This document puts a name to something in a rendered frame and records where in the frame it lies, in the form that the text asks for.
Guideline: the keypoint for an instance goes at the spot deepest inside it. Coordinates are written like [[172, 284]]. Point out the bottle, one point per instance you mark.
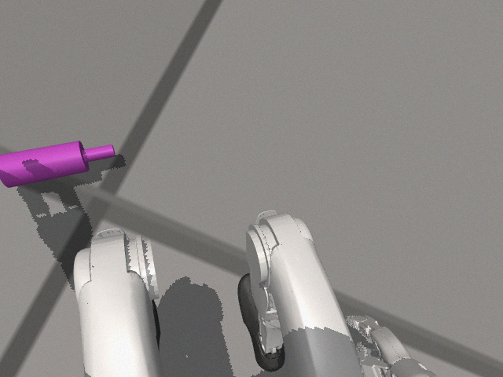
[[55, 161]]

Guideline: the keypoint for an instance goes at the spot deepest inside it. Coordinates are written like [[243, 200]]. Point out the right robot arm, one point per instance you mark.
[[410, 368]]

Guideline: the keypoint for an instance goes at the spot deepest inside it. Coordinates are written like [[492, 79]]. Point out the right robot hand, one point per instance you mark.
[[378, 357]]

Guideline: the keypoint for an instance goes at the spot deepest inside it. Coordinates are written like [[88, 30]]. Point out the right robot foot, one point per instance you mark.
[[270, 362]]

